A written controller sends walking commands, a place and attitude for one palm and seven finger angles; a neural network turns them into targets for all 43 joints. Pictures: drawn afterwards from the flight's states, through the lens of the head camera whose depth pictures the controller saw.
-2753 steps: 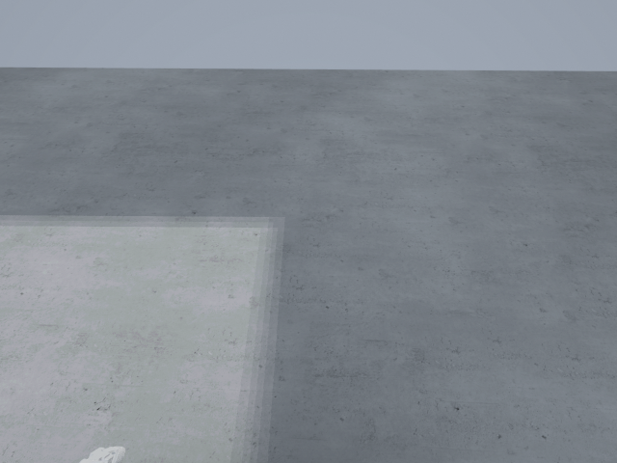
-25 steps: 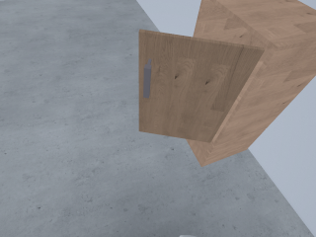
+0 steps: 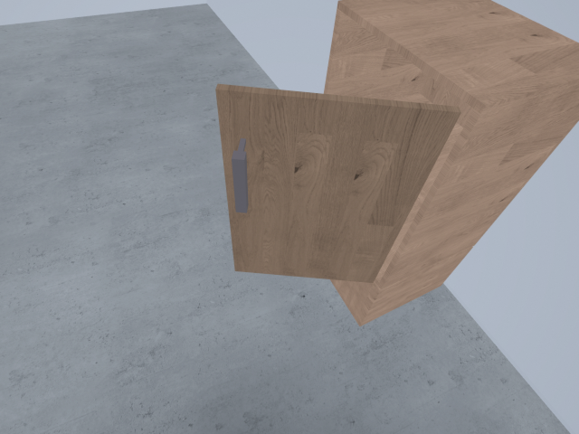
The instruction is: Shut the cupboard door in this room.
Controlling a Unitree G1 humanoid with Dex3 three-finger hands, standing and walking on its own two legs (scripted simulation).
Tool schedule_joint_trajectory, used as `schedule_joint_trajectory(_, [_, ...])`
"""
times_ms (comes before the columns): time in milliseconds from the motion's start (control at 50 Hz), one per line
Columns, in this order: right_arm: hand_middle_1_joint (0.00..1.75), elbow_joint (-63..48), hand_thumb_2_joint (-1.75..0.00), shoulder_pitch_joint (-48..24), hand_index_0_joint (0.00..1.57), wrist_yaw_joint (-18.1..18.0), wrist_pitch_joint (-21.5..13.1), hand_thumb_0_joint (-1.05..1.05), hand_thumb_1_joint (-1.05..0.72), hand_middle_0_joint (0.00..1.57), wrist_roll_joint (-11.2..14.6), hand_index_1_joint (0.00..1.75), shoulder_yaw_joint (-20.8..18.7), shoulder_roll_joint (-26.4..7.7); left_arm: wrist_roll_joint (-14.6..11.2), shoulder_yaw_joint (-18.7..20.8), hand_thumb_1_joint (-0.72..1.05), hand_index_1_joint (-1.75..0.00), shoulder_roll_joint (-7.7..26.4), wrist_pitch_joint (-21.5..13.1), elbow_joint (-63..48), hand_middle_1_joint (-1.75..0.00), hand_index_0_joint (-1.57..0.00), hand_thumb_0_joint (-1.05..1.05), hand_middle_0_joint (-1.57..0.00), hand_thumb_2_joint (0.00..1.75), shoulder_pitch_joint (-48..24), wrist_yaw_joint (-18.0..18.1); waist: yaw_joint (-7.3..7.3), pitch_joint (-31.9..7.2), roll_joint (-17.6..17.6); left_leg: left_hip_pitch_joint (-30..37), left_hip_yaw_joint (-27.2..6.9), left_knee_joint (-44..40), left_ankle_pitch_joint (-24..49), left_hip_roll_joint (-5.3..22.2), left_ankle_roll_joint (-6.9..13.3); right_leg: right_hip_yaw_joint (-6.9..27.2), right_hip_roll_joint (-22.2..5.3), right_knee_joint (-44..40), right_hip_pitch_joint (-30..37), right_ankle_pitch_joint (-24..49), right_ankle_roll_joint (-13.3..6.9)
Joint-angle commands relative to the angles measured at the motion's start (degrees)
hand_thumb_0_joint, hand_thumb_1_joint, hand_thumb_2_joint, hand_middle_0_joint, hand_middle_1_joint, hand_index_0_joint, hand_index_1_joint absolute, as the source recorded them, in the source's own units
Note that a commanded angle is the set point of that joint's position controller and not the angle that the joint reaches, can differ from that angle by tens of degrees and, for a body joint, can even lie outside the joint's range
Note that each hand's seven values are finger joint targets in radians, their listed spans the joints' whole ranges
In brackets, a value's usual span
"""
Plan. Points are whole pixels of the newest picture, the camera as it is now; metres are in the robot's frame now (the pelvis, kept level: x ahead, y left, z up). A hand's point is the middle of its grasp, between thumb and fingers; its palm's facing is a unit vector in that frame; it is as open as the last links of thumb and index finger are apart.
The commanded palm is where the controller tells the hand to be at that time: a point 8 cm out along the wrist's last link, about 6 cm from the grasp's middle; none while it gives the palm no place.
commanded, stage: take the last steps up to it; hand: left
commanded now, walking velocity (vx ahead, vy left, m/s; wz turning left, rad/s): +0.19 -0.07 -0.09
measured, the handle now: (242, 176) +0.57 +0.13 -0.02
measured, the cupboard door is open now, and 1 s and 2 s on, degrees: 60 60 60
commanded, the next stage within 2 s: come to a stop and stand still in 0.18 s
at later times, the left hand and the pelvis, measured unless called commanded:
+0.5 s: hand (221, 383) +0.22 +0.12 -0.16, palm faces -0.05 -0.98 -0.19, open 7.3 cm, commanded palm none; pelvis +0.13 -0.04 +0.01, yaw -1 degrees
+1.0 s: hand (190, 419) +0.17 +0.16 -0.17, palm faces -0.01 -0.97 -0.26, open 7.4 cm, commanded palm none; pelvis +0.12 -0.04 +0.00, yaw -2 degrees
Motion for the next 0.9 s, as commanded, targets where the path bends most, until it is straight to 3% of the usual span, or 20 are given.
schedule_joint_trajectory(0, [0.30,2.5,-0.90,18.6,0.20,-1.9,-0.9,0.00,-0.90,0.20,-1.0,0.30,-2.6,-14.6,-0.2,1.1,0.90,-0.30,5.7,-0.8,-6.2,-0.30,-0.20,0.00,-0.20,0.90,-4.1,0.0,-6.99,-4.4,14.8,23.0,-33.6,-20.9,-2.4,23.6,11.7,2.3,1.3,33.4,-29.0,-12.0,-2.8])
schedule_joint_trajectory(20, [0.30,1.8,-0.90,16.3,0.20,-2.2,-0.9,0.00,-0.90,0.20,-0.7,0.30,-2.2,-13.6,0.0,1.0,0.90,-0.30,5.5,-0.7,-6.8,-0.30,-0.20,0.00,-0.20,0.90,-6.6,0.0,-5.70,-1.4,12.3,19.0,-33.0,-20.9,-0.6,23.7,12.6,3.9,-1.2,39.3,-31.8,-8.5,-2.8])
schedule_joint_trajectory(60, [0.30,0.1,-0.90,10.1,0.20,-2.3,-1.2,0.00,-0.90,0.20,-0.6,0.30,-1.0,-8.5,0.0,1.4,0.90,-0.30,4.8,-0.6,-6.0,-0.30,-0.20,0.00,-0.20,0.90,-7.9,-0.7,-3.15,3.1,8.5,10.6,-23.7,-22.7,2.1,19.7,11.1,4.7,-4.7,38.4,-29.7,-1.7,-1.7])
schedule_joint_trajectory(140, [0.30,0.7,-0.90,7.4,0.20,-2.2,-1.6,0.00,-0.90,0.20,-0.5,0.30,-0.5,-7.1,-0.3,0.7,0.90,-0.30,1.8,0.1,-5.0,-0.30,-0.20,0.00,-0.20,0.90,-6.3,-0.9,-0.88,-0.7,7.9,10.8,-8.8,-20.3,16.7,13.6,9.1,0.6,-3.7,21.2,-19.9,2.5,-0.4])
schedule_joint_trajectory(220, [0.30,1.8,-0.90,7.0,0.20,-1.7,-0.5,0.00,-0.90,0.20,-0.3,0.30,-1.1,-6.7,0.0,0.6,0.90,-0.30,1.9,0.2,-5.6,-0.30,-0.20,0.00,-0.20,0.90,-7.9,-0.7,-1.00,1.4,9.0,7.2,-7.4,-19.7,7.6,12.8,8.6,-2.8,-2.0,11.4,-13.8,5.9,0.0])
schedule_joint_trajectory(280, [0.30,2.3,-0.90,5.4,0.20,-1.5,0.3,0.00,-0.90,0.20,0.2,0.30,-1.2,-6.0,-0.1,1.0,0.90,-0.30,2.8,-0.2,-4.0,-0.30,-0.20,0.00,-0.20,0.90,-3.8,-0.3,1.78,0.3,6.3,4.7,-4.3,-12.9,4.2,8.7,5.2,-3.9,-0.5,-0.4,-3.8,14.2,0.2])
schedule_joint_trajectory(300, [0.30,2.5,-0.90,5.6,0.20,-1.4,0.2,0.00,-0.90,0.20,0.6,0.30,-0.7,-3.8,-0.1,1.3,0.90,-0.30,4.7,-0.7,-3.3,-0.30,-0.20,0.00,-0.20,0.90,-1.7,0.3,2.88,-0.1,1.5,1.6,-1.9,-8.2,2.2,5.5,2.7,1.2,-3.7,-4.7,1.4,18.4,-0.4])
schedule_joint_trajectory(320, [0.30,2.3,-0.90,6.6,0.20,-1.1,0.1,0.00,-0.90,0.20,1.0,0.30,0.1,-0.4,0.0,1.4,0.90,-0.30,7.7,-1.4,-2.5,-0.30,-0.20,0.00,-0.20,0.90,-0.7,1.1,2.64,0.3,-5.9,-4.2,1.0,-4.2,-4.5,0.6,-0.2,11.7,-12.2,-7.7,4.9,29.6,-3.2])
schedule_joint_trajectory(340, [0.30,2.3,-0.90,8.3,0.20,-1.3,0.8,0.00,-0.90,0.20,1.1,0.30,0.5,0.6,-0.4,1.2,0.90,-0.30,10.1,-1.5,-2.3,-0.30,-0.20,0.00,-0.20,0.90,-0.9,1.4,1.23,-1.2,-7.4,0.0,0.9,-1.1,-14.1,-0.9,-1.4,14.8,-19.1,-10.4,1.8,35.9,-6.6])
schedule_joint_trajectory(380, [0.30,4.1,-0.90,9.4,0.20,-1.9,2.0,0.00,-0.90,0.20,1.3,0.30,0.3,0.1,-0.5,0.8,0.90,-0.30,9.0,-1.9,-2.2,-0.30,-0.20,0.00,-0.20,0.90,-5.1,2.1,-0.29,-3.6,-13.6,4.1,-2.3,2.6,-14.6,0.5,-1.6,13.0,-17.8,-8.1,0.2,52.6,-8.4])
schedule_joint_trajectory(440, [0.30,5.3,-0.90,9.5,0.20,-2.2,2.3,0.00,-0.90,0.20,2.0,0.30,0.1,-0.8,-0.7,0.8,0.90,-0.30,8.0,-0.8,-2.5,-0.30,-0.20,0.00,-0.20,0.90,-7.1,3.2,-0.73,-6.3,-9.2,4.3,-3.1,-2.7,-6.6,0.5,-1.6,8.1,-16.4,-1.2,5.1,66.9,-7.9])
schedule_joint_trajectory(500, [0.30,4.8,-0.90,7.7,0.20,-2.3,2.4,0.00,-0.90,0.20,1.4,0.30,-0.5,-2.4,-1.1,1.1,0.90,-0.30,7.2,0.2,-3.3,-0.30,-0.20,0.00,-0.20,0.90,-7.3,3.3,-0.17,-7.1,-1.8,11.7,-3.0,-6.6,21.7,2.6,-0.9,4.5,-11.9,1.7,-0.6,53.6,-4.2])
schedule_joint_trajectory(580, [0.30,2.4,-0.90,5.0,0.20,-2.8,2.5,0.00,-0.90,0.20,0.9,0.30,-1.4,-4.7,-0.7,1.1,0.90,-0.30,5.5,1.3,-5.4,-0.30,-0.20,0.00,-0.20,0.90,-8.1,3.1,-0.11,-5.2,8.2,14.8,-5.9,-7.6,45.4,8.0,2.6,0.2,-5.3,6.3,-6.2,32.9,-0.8])
schedule_joint_trajectory(640, [0.30,0.8,-0.90,2.5,0.20,-2.9,2.7,0.00,-0.90,0.20,0.7,0.30,-1.9,-6.3,-0.4,1.2,0.90,-0.30,5.3,1.7,-6.1,-0.30,-0.20,0.00,-0.20,0.90,-7.3,2.9,0.48,-5.1,7.5,15.3,-6.7,-7.8,43.6,9.1,4.2,0.3,-3.9,6.8,-7.3,22.6,-0.8])
schedule_joint_trajectory(680, [0.30,-0.5,-0.90,0.2,0.20,-2.8,3.0,0.00,-0.90,0.20,0.6,0.30,-2.1,-6.5,-0.2,1.4,0.90,-0.30,5.7,1.8,-6.2,-0.30,-0.20,0.00,-0.20,0.90,-6.2,2.7,0.91,-4.2,6.5,12.9,-6.1,-7.1,33.6,7.8,3.7,1.6,-4.2,4.9,-6.5,25.7,-1.3])
schedule_joint_trajectory(760, [0.30,-1.6,-0.90,0.9,0.20,-2.3,3.6,0.00,-0.90,0.20,1.2,0.30,-1.8,-4.0,0.2,1.5,0.90,-0.30,9.2,1.1,-6.1,-0.30,-0.20,0.00,-0.20,0.90,-5.5,2.6,-0.38,-6.5,-5.4,11.2,-1.5,0.1,11.3,0.3,-0.2,10.3,-12.8,-2.1,-4.3,43.5,-6.1])
schedule_joint_trajectory(800, [0.30,-1.3,-0.90,0.2,0.20,-1.9,3.8,0.00,-0.90,0.20,1.4,0.30,-1.2,-3.1,0.0,1.0,0.90,-0.30,9.3,0.8,-5.7,-0.30,-0.20,0.00,-0.20,0.90,-6.9,2.5,-0.75,-5.2,-9.0,11.0,-2.4,0.3,-2.2,-1.4,-0.6,11.6,-14.6,-5.9,-5.8,41.7,-7.8])
schedule_joint_trajectory(820, [0.30,-5.9,-0.90,-3.4,0.20,-1.7,2.4,0.00,-0.90,0.20,0.3,0.30,-1.0,-4.4,1.1,-0.1,0.90,-0.30,13.6,0.4,-8.2,-0.30,-0.20,0.00,-0.20,0.90,-3.4,3.8,0.47,-4.2,-6.0,3.1,-6.0,-3.7,-3.7,-2.8,0.9,11.8,-12.0,2.0,3.2,49.6,-5.2])
schedule_joint_trajectory(860, [0.30,-6.1,-0.90,-4.0,0.20,-1.5,1.4,0.00,-0.90,0.20,0.8,0.30,-1.9,-4.5,-0.3,0.2,0.90,-0.30,11.5,0.8,-11.4,-0.30,-0.20,0.00,-0.20,0.90,-4.2,3.8,0.81,-11.1,-5.2,6.7,-4.9,-3.2,4.8,-1.8,0.7,11.6,-12.5,3.8,0.6,40.4,-4.8])
schedule_joint_trajectory(880, [0.30,-6.4,-0.90,-4.8,0.20,-1.4,1.5,0.00,-0.90,0.20,1.0,0.30,-2.1,-4.2,-0.4,0.2,0.90,-0.30,10.8,0.7,-12.2,-0.30,-0.20,0.00,-0.20,0.90,-4.3,3.7,0.69,-10.0,-2.7,8.0,-4.6,-2.8,5.9,-1.4,0.9,10.9,-11.8,2.8,-2.5,37.3,-4.2])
